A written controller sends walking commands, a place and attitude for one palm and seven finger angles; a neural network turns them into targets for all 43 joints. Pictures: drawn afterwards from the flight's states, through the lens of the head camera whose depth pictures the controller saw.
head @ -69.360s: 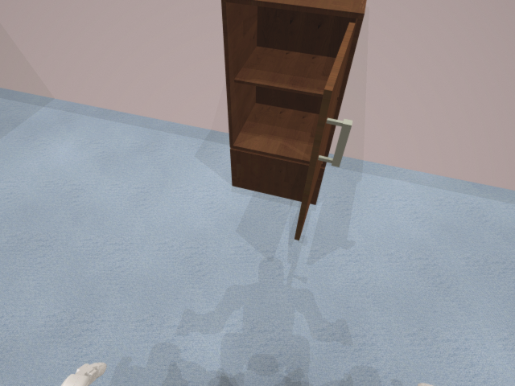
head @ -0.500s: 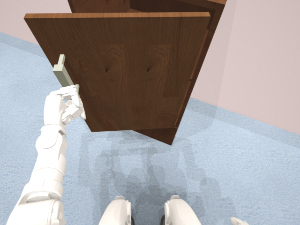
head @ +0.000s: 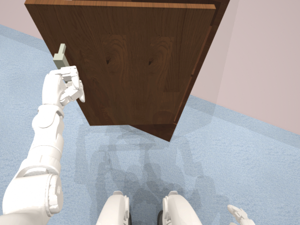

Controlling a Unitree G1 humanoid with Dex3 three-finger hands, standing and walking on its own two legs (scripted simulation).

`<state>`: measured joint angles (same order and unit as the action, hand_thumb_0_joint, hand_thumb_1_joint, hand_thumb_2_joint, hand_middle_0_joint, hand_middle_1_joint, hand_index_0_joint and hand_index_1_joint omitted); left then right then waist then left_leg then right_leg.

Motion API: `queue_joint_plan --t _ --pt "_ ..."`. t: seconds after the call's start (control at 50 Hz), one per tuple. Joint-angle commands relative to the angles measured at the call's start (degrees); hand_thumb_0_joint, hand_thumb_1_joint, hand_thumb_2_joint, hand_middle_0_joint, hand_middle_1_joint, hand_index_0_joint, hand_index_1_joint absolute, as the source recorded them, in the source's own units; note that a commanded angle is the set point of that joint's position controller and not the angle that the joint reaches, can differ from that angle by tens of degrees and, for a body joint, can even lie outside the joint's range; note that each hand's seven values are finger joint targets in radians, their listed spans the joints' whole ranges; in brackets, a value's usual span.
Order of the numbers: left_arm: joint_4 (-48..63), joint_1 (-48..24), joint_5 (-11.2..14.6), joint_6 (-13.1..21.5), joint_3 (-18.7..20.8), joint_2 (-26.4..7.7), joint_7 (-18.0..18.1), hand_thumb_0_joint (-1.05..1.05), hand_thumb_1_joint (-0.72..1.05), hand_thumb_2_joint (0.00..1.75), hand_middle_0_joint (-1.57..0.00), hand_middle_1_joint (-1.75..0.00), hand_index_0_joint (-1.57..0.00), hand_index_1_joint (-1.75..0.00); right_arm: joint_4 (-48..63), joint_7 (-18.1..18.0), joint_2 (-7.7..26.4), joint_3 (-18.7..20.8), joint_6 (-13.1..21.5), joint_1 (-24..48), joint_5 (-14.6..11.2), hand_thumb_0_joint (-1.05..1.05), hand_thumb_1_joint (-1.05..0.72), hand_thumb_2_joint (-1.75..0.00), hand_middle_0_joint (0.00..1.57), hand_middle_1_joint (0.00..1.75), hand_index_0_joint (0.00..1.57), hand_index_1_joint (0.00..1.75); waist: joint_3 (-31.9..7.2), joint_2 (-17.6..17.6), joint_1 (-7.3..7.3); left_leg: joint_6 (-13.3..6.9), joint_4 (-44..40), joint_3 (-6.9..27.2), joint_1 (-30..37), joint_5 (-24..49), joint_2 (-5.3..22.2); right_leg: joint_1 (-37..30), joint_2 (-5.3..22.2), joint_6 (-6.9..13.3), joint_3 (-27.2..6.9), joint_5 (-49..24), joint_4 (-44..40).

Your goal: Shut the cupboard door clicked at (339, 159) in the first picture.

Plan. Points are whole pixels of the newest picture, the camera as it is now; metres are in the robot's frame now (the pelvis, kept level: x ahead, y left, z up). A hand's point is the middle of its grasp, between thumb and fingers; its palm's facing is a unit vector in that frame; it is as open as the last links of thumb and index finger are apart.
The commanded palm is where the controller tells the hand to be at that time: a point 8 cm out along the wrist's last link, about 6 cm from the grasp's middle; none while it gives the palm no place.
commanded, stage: push the door shut along its arc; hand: left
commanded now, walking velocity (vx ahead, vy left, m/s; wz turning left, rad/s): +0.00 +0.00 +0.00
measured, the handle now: (69, 70) +0.52 +0.22 +0.05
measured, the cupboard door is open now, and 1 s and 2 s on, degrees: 26 11 1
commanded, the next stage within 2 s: pull the fist back off the door in 1.26 s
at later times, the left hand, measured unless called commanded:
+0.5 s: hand (90, 71) +0.52 +0.16 +0.06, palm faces -0.17 -0.98 -0.04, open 3.1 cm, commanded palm +0.51 +0.20 +0.05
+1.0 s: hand (108, 56) +0.58 +0.12 +0.06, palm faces -0.30 -0.95 -0.03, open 3.1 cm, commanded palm +0.59 +0.15 +0.05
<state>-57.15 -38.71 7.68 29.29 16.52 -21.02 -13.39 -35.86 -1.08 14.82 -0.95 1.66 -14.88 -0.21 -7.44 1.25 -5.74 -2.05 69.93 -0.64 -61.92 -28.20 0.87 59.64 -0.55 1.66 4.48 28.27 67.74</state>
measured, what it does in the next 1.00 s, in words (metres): stands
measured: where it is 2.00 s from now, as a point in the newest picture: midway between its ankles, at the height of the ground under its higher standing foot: outside the picture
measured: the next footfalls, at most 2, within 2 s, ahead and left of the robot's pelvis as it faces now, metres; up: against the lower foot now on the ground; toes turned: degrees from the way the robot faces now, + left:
none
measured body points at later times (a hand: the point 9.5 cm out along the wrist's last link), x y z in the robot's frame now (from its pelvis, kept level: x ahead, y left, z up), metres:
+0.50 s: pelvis +0.00 +0.01 -0.01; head +0.14 +0.02 +0.41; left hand +0.52 +0.22 +0.06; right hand +0.01 -0.27 -0.12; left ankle +0.05 +0.10 -0.63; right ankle +0.04 -0.11 -0.63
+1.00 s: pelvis +0.00 +0.01 -0.03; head +0.19 +0.03 +0.38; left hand +0.59 +0.17 +0.06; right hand -0.03 -0.26 -0.13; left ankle +0.05 +0.10 -0.63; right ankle +0.04 -0.11 -0.63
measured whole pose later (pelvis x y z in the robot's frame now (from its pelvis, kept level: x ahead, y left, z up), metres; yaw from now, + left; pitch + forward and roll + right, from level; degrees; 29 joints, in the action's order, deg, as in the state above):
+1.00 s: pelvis +0.00 +0.01 -0.03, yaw -3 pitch +30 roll -5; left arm -73.3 -69.4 1.1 18.7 19.3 -35.6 -23.4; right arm -36.5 0.0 15.8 -3.3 1.4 -21.1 1.1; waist -6.4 3.9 -15.6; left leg -2.9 77.9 0.3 -78.0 -30.4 2.5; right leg 74.7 -2.1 1.1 5.3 28.8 73.0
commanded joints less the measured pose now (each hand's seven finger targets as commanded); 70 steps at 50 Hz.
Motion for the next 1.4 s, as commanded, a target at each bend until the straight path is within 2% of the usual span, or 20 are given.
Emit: queue_joint_plan --t 0.0,0.08,0.16,0.24,0.36,0.42,0.48,0.56,0.6,0.78,0.84,0.9,1.02,1.12,1.18,1.22,1.28,1.34,1.36,1.38 --pt "7.81 -25.33 1.33 2.10 0.50 -10.97 -2.93 0.00 0.90 0.90 -1.30 -1.50 -1.30 -1.50 3.48 -0.73 10.17 3.55 1.39 -7.59 -0.40 0.00 -0.90 -0.90 0.20 0.30 0.20 0.30 -25.70 4.94 -1.92 0.70 -8.75 4.74 18.01 11.41 -0.33 -8.13 -0.69 0.27 -3.82 -10.60 -9.04" --pt "7.24 -31.75 1.63 1.29 -1.52 -9.81 -4.48 0.00 0.90 0.90 -1.30 -1.50 -1.30 -1.50 2.65 -0.75 10.69 3.80 1.18 -9.03 -0.56 0.00 -0.90 -0.90 0.20 0.30 0.20 0.30 -25.55 4.19 -4.25 0.50 -8.11 5.97 19.34 11.67 0.17 -4.34 -0.87 0.10 -3.37 -9.85 -8.86" --pt "5.85 -35.04 1.43 1.24 1.48 -14.09 -4.52 0.00 0.90 0.90 -1.30 -1.50 -1.30 -1.50 2.16 -0.82 11.14 3.74 1.12 -10.39 -0.47 0.00 -0.90 -0.90 0.20 0.30 0.20 0.30 -27.05 3.58 -4.42 0.24 -7.34 6.17 17.76 11.98 0.17 -4.73 -1.09 0.17 -3.48 -9.70 -8.19" --pt "5.04 -37.43 0.12 1.21 2.44 -16.63 -4.73 0.00 0.90 0.90 -1.30 -1.50 -1.30 -1.50 1.69 -0.46 11.28 3.59 0.99 -11.62 -0.16 0.00 -0.90 -0.90 0.20 0.30 0.20 0.30 -28.95 6.46 -4.66 0.15 -6.42 5.95 18.03 12.94 0.15 -4.08 -1.24 0.26 -3.78 -9.96 -7.85" --pt "1.64 -39.49 -0.27 -0.86 5.47 -22.17 -6.92 0.00 0.90 0.90 -1.30 -1.50 -1.30 -1.50 1.75 -0.46 11.69 3.01 0.31 -13.12 -0.27 0.00 -0.90 -0.90 0.20 0.30 0.20 0.30 -28.78 6.39 -5.33 -0.23 -5.18 5.35 14.51 13.47 0.41 -5.78 -1.61 0.20 -4.32 -11.03 -7.81" --pt "2.72 -41.62 0.02 -1.19 4.24 -21.09 -8.34 0.00 0.90 0.90 -1.30 -1.50 -1.30 -1.50 2.07 -0.26 11.64 2.89 0.40 -13.83 -0.11 0.00 -0.90 -0.90 0.20 0.30 0.20 0.30 -30.21 9.02 -5.64 -0.13 -5.15 5.91 17.19 15.66 0.46 -4.28 -1.86 0.53 -3.80 -11.85 -7.35" --pt "1.79 -42.23 -0.15 -1.94 4.14 -21.36 -9.21 0.00 0.90 0.90 -1.30 -1.50 -1.30 -1.50 1.59 -0.17 11.99 3.01 0.19 -14.52 -0.12 0.00 -0.90 -0.90 0.20 0.30 0.20 0.30 -30.27 7.93 -6.51 -0.05 -4.73 6.53 18.18 16.73 0.93 -2.67 -1.95 0.36 -3.37 -12.12 -7.30" --pt "-1.28 -45.37 -0.90 -3.36 2.71 -20.49 -9.38 0.00 0.90 0.90 -1.30 -1.50 -1.30 -1.50 1.15 -0.02 12.03 2.65 0.08 -15.18 -0.04 0.00 -0.90 -0.90 0.20 0.30 0.20 0.30 -27.37 8.46 -8.11 -0.14 -4.44 6.95 16.86 15.20 1.05 0.59 -2.06 0.31 -2.93 -10.32 -7.14" --pt "-1.79 -46.38 -1.54 -3.93 4.06 -22.83 -9.15 0.00 0.90 0.90 -1.30 -1.50 -1.30 -1.50 1.09 -0.05 12.42 2.62 -0.04 -15.83 0.07 0.00 -0.90 -0.90 0.20 0.30 0.20 0.30 -27.39 8.13 -8.27 -0.17 -3.99 7.00 16.21 14.81 1.26 1.15 -2.13 0.31 -2.88 -9.80 -6.89" --pt "-4.35 -56.23 -3.44 -5.76 1.70 -22.99 -9.70 0.00 0.90 0.90 -1.30 -1.50 -1.30 -1.50 0.28 -0.07 12.91 2.09 0.30 -17.18 0.46 0.00 -0.90 -0.90 0.20 0.30 0.20 0.30 -29.21 11.25 -11.31 -0.04 -1.97 8.88 18.04 15.34 1.61 7.76 -2.35 0.54 -1.91 -8.69 -5.10" --pt "-3.28 -58.65 -4.09 -6.20 3.71 -26.15 -9.43 0.00 0.90 0.90 -1.30 -1.50 -1.30 -1.50 0.32 -0.09 13.16 1.90 0.54 -17.90 0.81 0.00 -0.90 -0.90 0.20 0.30 0.20 0.30 -33.07 14.01 -10.88 0.16 -1.22 9.28 19.74 18.23 1.67 7.89 -2.36 0.74 -1.66 -9.92 -3.99" --pt "-2.74 -59.66 -4.93 -6.83 3.73 -26.57 -9.37 0.00 0.90 0.90 -1.30 -1.50 -1.30 -1.50 0.25 0.09 13.02 1.87 0.44 -18.60 1.16 0.00 -0.90 -0.90 0.20 0.30 0.20 0.30 -35.54 15.23 -10.96 0.40 -0.42 9.78 21.39 21.13 1.86 8.50 -2.42 0.73 -1.39 -11.25 -3.26" --pt "-4.98 -61.54 -6.13 -9.53 6.16 -31.25 -9.94 0.00 0.90 0.90 -1.30 -1.50 -1.30 -1.50 0.75 -0.02 12.94 1.28 0.18 -20.10 1.21 0.00 -0.90 -0.90 0.20 0.30 0.20 0.30 -34.60 11.95 -11.92 -0.67 1.38 7.76 14.49 20.86 1.46 3.97 -2.94 0.27 -2.13 -14.01 -3.17" --pt "-7.49 -64.57 -6.35 -11.10 3.04 -29.31 -11.81 0.00 0.90 0.90 -1.30 -1.50 -1.30 -1.50 -0.20 -0.38 12.79 1.09 0.52 -20.77 1.10 0.00 -0.90 -0.90 0.20 0.30 0.20 0.30 -32.11 11.98 -13.91 -0.87 2.03 7.73 13.00 19.53 1.53 5.93 -3.19 0.26 -1.99 -13.28 -3.48" --pt "-7.37 -67.15 -6.58 -11.66 2.66 -30.49 -12.51 0.00 0.90 0.90 -1.30 -1.50 -1.30 -1.50 -0.79 -0.67 13.09 1.01 0.79 -21.23 1.22 0.00 -0.90 -0.90 0.20 0.30 0.20 0.30 -32.90 13.68 -14.36 -0.86 2.76 7.89 13.08 19.71 1.66 7.13 -3.24 0.34 -1.80 -12.93 -3.12" --pt "-6.49 -68.49 -6.54 -11.75 1.26 -28.46 -13.06 0.00 0.90 0.90 -1.30 -1.50 -1.30 -1.50 -1.17 -0.54 12.93 1.16 1.25 -21.48 1.49 0.00 -0.90 -0.90 0.20 0.30 0.20 0.30 -34.48 16.62 -14.59 -0.75 3.20 8.27 15.94 21.89 1.62 9.31 -3.30 0.66 -1.52 -13.76 -2.59" --pt "-8.03 -69.80 -6.77 -12.92 0.68 -28.48 -13.56 0.00 0.90 0.90 -1.30 -1.50 -1.30 -1.50 -1.95 -0.79 13.24 1.03 1.42 -21.85 1.52 0.00 -0.90 -0.90 0.20 0.30 0.20 0.30 -33.77 15.68 -15.71 -0.79 3.84 8.54 15.74 21.35 1.87 10.82 -3.49 0.48 -1.10 -13.12 -2.56" --pt "-6.88 -72.92 -7.19 -13.42 -0.18 -28.16 -13.71 0.00 0.90 0.90 -1.30 -1.50 -1.30 -1.50 -2.26 -0.91 13.11 0.98 1.90 -21.99 1.65 0.00 -0.90 -0.90 0.20 0.30 0.20 0.30 -35.34 18.45 -16.01 -0.85 4.46 8.36 16.19 22.01 1.70 11.08 -3.47 0.62 -1.21 -13.75 -2.12" --pt "-7.02 -69.27 -2.87 -14.64 13.41 -31.39 -2.81 0.00 0.90 0.90 -1.30 -1.50 -1.30 -1.50 0.01 -0.34 12.32 -0.07 1.78 -25.12 3.10 0.00 -0.90 -0.90 0.20 0.30 0.20 0.30 -35.54 18.61 -11.78 -0.42 2.87 9.22 13.97 21.61 2.79 9.27 -2.94 0.54 -0.90 -13.24 -2.09" --pt "-7.85 -66.44 -4.03 -15.31 9.48 -26.85 2.12 0.00 0.90 0.90 -1.30 -1.50 -1.30 -1.50 0.29 0.76 11.94 0.08 1.72 -24.23 3.47 0.00 -0.90 -0.90 0.20 0.30 0.20 0.30 -35.62 17.69 -12.37 -0.02 2.05 9.23 13.72 21.26 2.93 8.92 -2.84 0.15 -0.81 -12.83 -2.08"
